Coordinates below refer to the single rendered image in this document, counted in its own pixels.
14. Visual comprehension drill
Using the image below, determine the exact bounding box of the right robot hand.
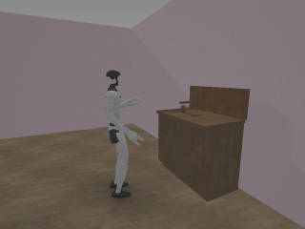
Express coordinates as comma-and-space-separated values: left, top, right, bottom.
127, 131, 144, 146

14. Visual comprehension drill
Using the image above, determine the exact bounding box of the counter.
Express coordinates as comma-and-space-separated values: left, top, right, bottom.
156, 86, 250, 202

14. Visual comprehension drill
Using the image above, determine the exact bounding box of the robot head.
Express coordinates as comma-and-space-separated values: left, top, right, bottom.
106, 70, 121, 92

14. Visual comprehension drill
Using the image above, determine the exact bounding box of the left robot hand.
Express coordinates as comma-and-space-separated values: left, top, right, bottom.
126, 97, 140, 106

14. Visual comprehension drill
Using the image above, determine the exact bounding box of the robot left upper arm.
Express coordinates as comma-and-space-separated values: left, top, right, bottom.
103, 100, 107, 110

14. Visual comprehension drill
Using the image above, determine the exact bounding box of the right robot forearm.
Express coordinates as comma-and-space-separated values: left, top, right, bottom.
107, 113, 130, 135

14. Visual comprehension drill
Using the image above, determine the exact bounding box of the robot left thigh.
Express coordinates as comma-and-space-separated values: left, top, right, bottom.
116, 130, 128, 161

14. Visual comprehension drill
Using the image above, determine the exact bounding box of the left robot forearm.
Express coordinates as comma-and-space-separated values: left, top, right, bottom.
120, 101, 127, 108

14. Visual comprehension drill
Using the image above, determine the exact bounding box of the robot right upper arm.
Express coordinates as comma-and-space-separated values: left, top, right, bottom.
106, 91, 117, 118

